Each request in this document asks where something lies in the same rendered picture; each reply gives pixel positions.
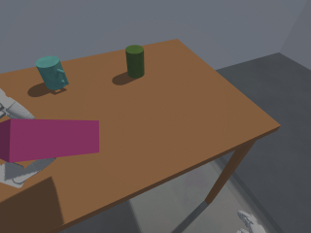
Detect sponge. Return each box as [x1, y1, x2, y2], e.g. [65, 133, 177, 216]
[0, 118, 99, 163]

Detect left robot hand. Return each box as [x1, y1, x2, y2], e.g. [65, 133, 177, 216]
[0, 88, 56, 188]

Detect right robot hand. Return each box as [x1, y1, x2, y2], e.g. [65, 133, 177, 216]
[236, 210, 266, 233]

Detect table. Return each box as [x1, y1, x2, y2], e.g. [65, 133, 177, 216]
[0, 39, 281, 233]

